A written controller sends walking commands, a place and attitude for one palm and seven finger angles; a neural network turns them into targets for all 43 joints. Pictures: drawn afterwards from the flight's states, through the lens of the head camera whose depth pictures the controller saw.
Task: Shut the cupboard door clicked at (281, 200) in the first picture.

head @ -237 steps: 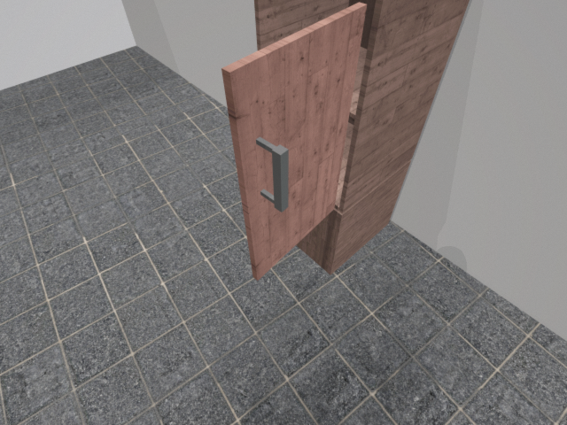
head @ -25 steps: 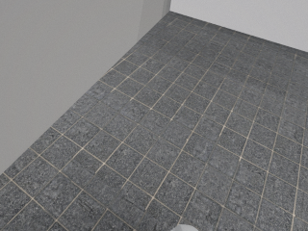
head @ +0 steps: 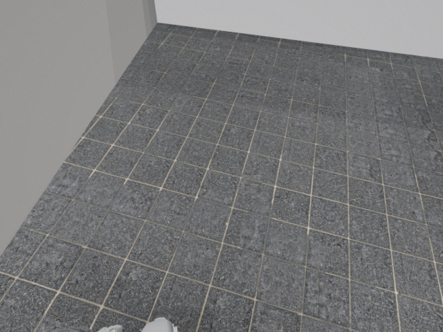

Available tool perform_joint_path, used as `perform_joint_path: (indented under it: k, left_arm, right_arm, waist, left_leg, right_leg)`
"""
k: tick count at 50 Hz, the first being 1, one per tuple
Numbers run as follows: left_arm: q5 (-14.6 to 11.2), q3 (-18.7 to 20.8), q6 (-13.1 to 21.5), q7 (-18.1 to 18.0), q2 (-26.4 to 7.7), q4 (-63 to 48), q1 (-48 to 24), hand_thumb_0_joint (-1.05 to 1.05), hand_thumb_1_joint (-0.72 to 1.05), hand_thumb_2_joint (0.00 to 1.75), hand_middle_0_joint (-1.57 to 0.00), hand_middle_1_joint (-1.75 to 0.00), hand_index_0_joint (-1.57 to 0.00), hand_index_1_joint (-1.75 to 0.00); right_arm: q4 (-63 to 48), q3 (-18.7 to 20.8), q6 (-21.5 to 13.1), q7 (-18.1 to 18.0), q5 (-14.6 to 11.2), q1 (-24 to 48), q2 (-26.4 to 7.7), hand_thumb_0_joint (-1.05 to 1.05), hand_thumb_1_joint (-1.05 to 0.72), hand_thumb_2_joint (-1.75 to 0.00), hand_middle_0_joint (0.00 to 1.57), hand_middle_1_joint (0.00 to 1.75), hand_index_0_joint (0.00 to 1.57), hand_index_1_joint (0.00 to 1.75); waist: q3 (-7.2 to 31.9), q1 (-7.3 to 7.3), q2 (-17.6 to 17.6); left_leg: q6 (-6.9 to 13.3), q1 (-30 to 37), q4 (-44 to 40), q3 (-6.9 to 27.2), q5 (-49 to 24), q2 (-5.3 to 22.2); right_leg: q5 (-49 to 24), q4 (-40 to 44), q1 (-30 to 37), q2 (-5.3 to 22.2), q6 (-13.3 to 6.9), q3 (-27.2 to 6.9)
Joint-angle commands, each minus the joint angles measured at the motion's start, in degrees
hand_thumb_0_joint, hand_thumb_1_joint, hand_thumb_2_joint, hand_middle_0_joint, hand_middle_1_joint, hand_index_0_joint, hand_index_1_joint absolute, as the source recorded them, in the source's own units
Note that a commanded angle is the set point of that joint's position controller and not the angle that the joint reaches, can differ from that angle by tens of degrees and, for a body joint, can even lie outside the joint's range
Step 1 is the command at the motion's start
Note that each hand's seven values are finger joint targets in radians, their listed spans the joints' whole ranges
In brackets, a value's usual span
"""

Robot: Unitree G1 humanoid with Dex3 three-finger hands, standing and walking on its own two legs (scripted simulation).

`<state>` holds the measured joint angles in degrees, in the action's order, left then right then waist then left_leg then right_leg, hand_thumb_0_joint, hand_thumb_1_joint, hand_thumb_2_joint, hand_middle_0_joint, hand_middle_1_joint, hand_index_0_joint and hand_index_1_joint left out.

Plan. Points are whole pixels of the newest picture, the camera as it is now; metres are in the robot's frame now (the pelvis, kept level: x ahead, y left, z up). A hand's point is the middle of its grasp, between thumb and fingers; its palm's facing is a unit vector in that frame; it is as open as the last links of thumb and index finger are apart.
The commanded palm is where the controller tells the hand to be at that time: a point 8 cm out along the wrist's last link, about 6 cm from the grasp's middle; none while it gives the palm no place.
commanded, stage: walk around to get in front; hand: left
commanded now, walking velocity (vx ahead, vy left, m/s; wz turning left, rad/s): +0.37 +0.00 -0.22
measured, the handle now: out of the picture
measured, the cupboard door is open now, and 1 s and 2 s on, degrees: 95 95 95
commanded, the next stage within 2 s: walk to a spot facing it in 0.62 s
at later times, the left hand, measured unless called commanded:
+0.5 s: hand (160, 248) +0.32 +0.14 -0.17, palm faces -0.09 -0.98 -0.19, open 7.4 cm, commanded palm none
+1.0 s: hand (185, 171) +0.55 +0.10 -0.17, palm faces -0.05 -0.98 -0.19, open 7.4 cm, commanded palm none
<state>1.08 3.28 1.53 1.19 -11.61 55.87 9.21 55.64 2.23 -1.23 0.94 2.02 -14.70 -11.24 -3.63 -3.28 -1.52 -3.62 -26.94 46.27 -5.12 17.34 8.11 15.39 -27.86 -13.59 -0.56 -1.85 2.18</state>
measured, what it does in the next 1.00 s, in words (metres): walks ahead: left foot, then right foot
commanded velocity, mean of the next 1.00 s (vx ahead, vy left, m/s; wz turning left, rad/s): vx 0.25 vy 0.00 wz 0.05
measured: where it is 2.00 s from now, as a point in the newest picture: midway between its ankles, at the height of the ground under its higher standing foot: (240, 254)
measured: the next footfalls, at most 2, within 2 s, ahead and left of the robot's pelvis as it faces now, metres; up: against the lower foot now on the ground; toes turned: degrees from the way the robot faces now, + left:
left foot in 0.08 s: +0.15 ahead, +0.15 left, +0.00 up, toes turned +6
right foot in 0.38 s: +0.26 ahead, -0.15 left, +0.00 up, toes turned -14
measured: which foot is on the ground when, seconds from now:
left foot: up 0.00-0.06, down 0.08-0.38, up 0.40-0.64, down 0.66-0.94, up 0.96-1.00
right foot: down 0.00-0.08, up 0.10-0.36, down 0.38-0.68, up 0.70-0.92, down 0.94-1.00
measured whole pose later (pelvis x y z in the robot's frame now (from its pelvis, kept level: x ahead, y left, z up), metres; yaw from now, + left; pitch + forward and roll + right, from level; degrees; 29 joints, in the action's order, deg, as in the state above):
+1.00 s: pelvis +0.42 -0.07 -0.01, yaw -2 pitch +0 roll +1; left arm 1.1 2.5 2.6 0.3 -9.8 57.2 4.9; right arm 63.7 2.0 1.1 -0.2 1.2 -20.0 -9.1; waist -3.4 -2.8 -0.3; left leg -2.5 -16.1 42.8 -4.0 27.8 3.9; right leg 17.4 -35.4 -18.0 5.8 0.2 8.1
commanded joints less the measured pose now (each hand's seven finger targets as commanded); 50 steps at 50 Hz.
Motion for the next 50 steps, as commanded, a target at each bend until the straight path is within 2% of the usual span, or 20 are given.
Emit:
perform_joint_path:
  k: [1, 2, 4, 5, 11, 16, 17, 18, 19, 20, 24, 31, 32, 33, 34, 37, 41, 45, 48, 50]
  left_arm:
    - [-0.1, 2.9, 1.2, 0.3, -9.3, -2.1, 1.6, 0.0, 0.9, 0.9, -0.2, -0.3, -0.2, -0.3]
    - [-0.1, 2.4, 1.0, 0.3, -7.8, -2.4, 1.4, 0.0, 0.9, 0.9, -0.2, -0.3, -0.2, -0.3]
    - [-0.5, 1.0, 1.2, 0.7, -2.4, -5.1, 0.2, 0.0, 0.9, 0.9, -0.2, -0.3, -0.2, -0.3]
    - [0.3, 1.2, 1.7, 0.8, -3.9, -6.2, -4.3, 0.0, 0.9, 0.9, -0.2, -0.3, -0.2, -0.3]
    - [0.4, 0.3, 0.5, 2.0, -1.0, -3.4, -4.4, 0.0, 0.9, 0.9, -0.2, -0.3, -0.2, -0.3]
    - [0.6, 0.9, 0.4, 2.0, -2.3, -0.6, 1.0, 0.0, 0.9, 0.9, -0.2, -0.3, -0.2, -0.3]
    - [0.6, 1.7, 0.6, 1.7, -4.5, 1.1, 6.6, 0.0, 0.9, 0.9, -0.2, -0.3, -0.2, -0.3]
    - [0.9, 2.8, 1.3, 1.0, -9.0, 3.1, 13.8, 0.0, 0.9, 0.9, -0.2, -0.3, -0.2, -0.3]
    - [0.4, 4.4, 1.5, 0.2, -15.4, 4.9, 20.8, 0.0, 0.9, 0.9, -0.2, -0.3, -0.2, -0.3]
    - [-0.4, 4.1, 1.0, -0.3, -15.4, 4.7, 19.5, 0.0, 0.9, 0.9, -0.2, -0.3, -0.2, -0.3]
    - [0.5, 1.7, 1.9, -1.5, -6.5, 1.8, 7.0, 0.0, 0.9, 0.9, -0.2, -0.3, -0.2, -0.3]
    - [-0.3, 2.1, 2.2, -0.5, -7.8, 3.9, 6.3, 0.0, 0.9, 0.9, -0.2, -0.3, -0.2, -0.3]
    - [-0.3, 1.7, 2.1, -0.2, -5.8, 3.4, 6.2, 0.0, 0.9, 0.9, -0.2, -0.3, -0.2, -0.3]
    - [-0.3, 0.9, 1.9, 0.0, -2.3, 2.1, 6.4, 0.0, 0.9, 0.9, -0.2, -0.3, -0.2, -0.3]
    - [-0.3, 0.5, 2.2, 0.0, -2.0, -0.5, 2.7, 0.0, 0.9, 0.9, -0.2, -0.3, -0.2, -0.3]
    - [0.3, 0.8, 2.0, 0.1, -1.8, 0.1, -1.9, 0.0, 0.9, 0.9, -0.2, -0.3, -0.2, -0.3]
    - [0.0, -0.5, 0.6, 0.2, 0.4, 2.1, 1.4, 0.0, 0.9, 0.9, -0.2, -0.3, -0.2, -0.3]
    - [-0.1, 0.6, 0.8, -0.5, -3.2, 2.8, 5.5, 0.0, 0.9, 0.9, -0.2, -0.3, -0.2, -0.3]
    - [0.3, 2.9, 0.3, -1.8, -13.2, 2.8, 11.1, 0.0, 0.9, 0.9, -0.2, -0.3, -0.2, -0.3]
    - [0.2, 2.6, 0.7, -2.8, -9.8, 2.2, 8.5, 0.0, 0.9, 0.9, -0.2, -0.3, -0.2, -0.3]
  right_arm:
    - [-1.8, 1.3, -2.1, -0.2, -0.1, -4.4, -4.2, 0.0, -0.9, -0.9, 0.2, 0.3, 0.2, 0.3]
    - [-0.8, 1.8, -2.6, -0.7, -0.1, -7.7, -6.2, 0.0, -0.9, -0.9, 0.2, 0.3, 0.2, 0.3]
    - [1.2, 3.8, -2.9, -1.8, 1.3, -19.5, -15.5, 0.0, -0.9, -0.9, 0.2, 0.3, 0.2, 0.3]
    - [1.2, 3.6, -2.6, -1.9, 1.1, -18.7, -14.5, 0.0, -0.9, -0.9, 0.2, 0.3, 0.2, 0.3]
    - [1.2, 2.1, -3.8, -2.0, 0.6, -9.4, -8.1, 0.0, -0.9, -0.9, 0.2, 0.3, 0.2, 0.3]
    - [2.1, 2.2, -2.0, -1.2, 0.3, -6.2, -9.3, 0.0, -0.9, -0.9, 0.2, 0.3, 0.2, 0.3]
    - [1.9, 1.9, -1.8, -1.1, -0.1, -5.1, -8.6, 0.0, -0.9, -0.9, 0.2, 0.3, 0.2, 0.3]
    - [1.0, 1.4, -1.9, -0.5, -0.8, -3.2, -6.2, 0.0, -0.9, -0.9, 0.2, 0.3, 0.2, 0.3]
    - [-1.8, 0.7, -2.0, -0.2, -1.5, 0.1, -3.4, 0.0, -0.9, -0.9, 0.2, 0.3, 0.2, 0.3]
    - [-3.0, 1.3, -1.9, -0.2, -1.1, 4.3, -5.1, 0.0, -0.9, -0.9, 0.2, 0.3, 0.2, 0.3]
    - [0.3, 1.5, -1.0, -0.1, -0.4, 2.0, -3.4, 0.0, -0.9, -0.9, 0.2, 0.3, 0.2, 0.3]
    - [2.8, 1.4, -2.3, 0.3, -0.3, -4.8, -2.8, 0.0, -0.9, -0.9, 0.2, 0.3, 0.2, 0.3]
    - [4.2, 2.1, -2.7, -0.2, -0.1, -9.3, -5.6, 0.0, -0.9, -0.9, 0.2, 0.3, 0.2, 0.3]
    - [5.4, 3.5, -3.0, -0.8, 0.5, -16.2, -11.1, 0.0, -0.9, -0.9, 0.2, 0.3, 0.2, 0.3]
    - [5.6, 3.7, -2.5, -1.7, 0.9, -21.2, -13.8, 0.0, -0.9, -0.9, 0.2, 0.3, 0.2, 0.3]
    - [4.2, 1.8, -3.0, -2.3, 0.4, -12.6, -7.4, 0.0, -0.9, -0.9, 0.2, 0.3, 0.2, 0.3]
    - [4.3, 1.1, -3.0, -2.7, -0.1, -7.6, -6.1, 0.0, -0.9, -0.9, 0.2, 0.3, 0.2, 0.3]
    - [3.4, 1.7, -1.1, -2.3, -1.2, -3.0, -7.3, 0.0, -0.9, -0.9, 0.2, 0.3, 0.2, 0.3]
    - [0.3, 1.4, 0.7, -1.5, -1.4, -1.3, -2.8, 0.0, -0.9, -0.9, 0.2, 0.3, 0.2, 0.3]
    - [-0.1, 1.5, 1.0, -1.8, -1.5, 2.2, -2.7, 0.0, -0.9, -0.9, 0.2, 0.3, 0.2, 0.3]
  waist:
    - [1.8, 0.75, -3.0]
    - [3.3, -0.89, 1.6]
    - [7.6, -5.75, 21.0]
    - [4.6, -5.62, 14.0]
    - [3.4, 0.43, 10.7]
    - [2.1, 3.69, 7.4]
    - [3.9, 6.52, 4.3]
    - [6.6, 10.18, -5.3]
    - [8.2, 13.2, -19.6]
    - [4.2, 12.94, -12.5]
    - [0.2, 4.27, -8.4]
    - [2.6, 0.44, 0.4]
    - [4.1, -1.65, 6.1]
    - [6.8, -3.99, 17.3]
    - [7.5, -6.19, 17.7]
    - [-1.1, -1.12, 9.3]
    - [4.0, 1.71, 11.0]
    - [6.0, 5.06, 5.7]
    - [6.3, 8.3, -11.3]
    - [4.3, 7.6, -15.6]
  left_leg:
    - [0.1, 14.3, -15.3, -3.8, -7.0, -3.9]
    - [1.0, 21.2, -18.7, -1.1, -4.3, -2.1]
    - [12.0, 33.3, -33.7, 31.1, 12.2, 20.8]
    - [14.9, 30.5, -34.9, 33.9, 11.5, 22.3]
    - [8.6, 22.4, -31.7, 1.9, -18.7, 11.6]
    - [6.6, 14.3, -27.3, -2.8, -4.2, 8.7]
    - [5.1, 10.8, -19.7, -5.2, -4.7, 6.0]
    - [2.8, 0.2, -5.2, -10.5, -1.6, 1.2]
    - [1.4, -12.4, 11.1, -8.7, 17.3, -4.5]
    - [2.0, -16.1, 19.0, -0.8, 17.6, -2.1]
    - [1.3, -5.4, 10.9, 2.9, 6.7, 2.6]
    - [1.1, 17.3, -18.2, -5.1, -7.7, -3.7]
    - [2.7, 25.2, -20.7, -0.3, -4.0, -0.4]
    - [7.5, 33.0, -26.3, 17.4, 1.4, 11.9]
    - [13.4, 34.5, -32.9, 30.0, 3.6, 20.9]
    - [12.7, 22.3, -32.1, 18.8, -18.5, 16.7]
    - [9.9, 18.3, -27.0, 3.5, -38.6, 7.5]
    - [6.0, 9.6, -20.5, 4.8, -21.0, 2.8]
    - [0.9, -3.3, 5.0, -2.3, 20.3, -6.6]
    - [0.4, -9.6, 16.8, 2.3, 18.4, -2.9]
  right_leg:
    - [8.3, 9.8, -5.8, 9.9, -6.5, -9.6]
    - [7.9, 3.4, -9.0, 7.9, -5.1, -8.4]
    - [17.7, -29.4, -26.0, -2.1, 0.0, 1.9]
    - [15.5, -39.0, -30.1, 1.9, -0.6, -3.1]
    - [4.7, -21.8, -18.7, 6.5, 1.4, 0.9]
    - [-2.9, -5.3, 0.3, 1.7, 0.9, 7.6]
    - [-1.8, -2.4, 8.8, 1.4, -0.2, 6.0]
    - [7.5, 3.0, 19.9, 10.2, -4.5, -7.1]
    - [12.9, 14.1, 26.5, 23.6, -11.2, -29.5]
    - [16.7, 18.0, 21.7, 25.6, -13.9, -32.8]
    - [4.6, 17.3, 2.2, 19.2, -9.2, -14.2]
    - [3.8, 8.6, -2.6, 11.3, -5.0, -4.0]
    - [3.0, -0.5, -7.9, 8.6, -3.2, -2.3]
    - [8.0, -17.5, -18.3, 2.5, -0.4, 3.1]
    - [16.8, -32.1, -24.7, 0.1, 0.3, 2.3]
    - [7.0, -42.5, -27.5, 6.9, 1.1, -2.9]
    - [4.9, -16.5, -9.1, 4.7, 3.0, 3.6]
    - [-10.4, 0.1, 8.0, 3.8, 3.5, 4.8]
    - [-20.7, 10.2, 13.9, 29.5, -7.4, -14.3]
    - [-39.9, 6.2, 15.8, 27.5, -8.9, -9.6]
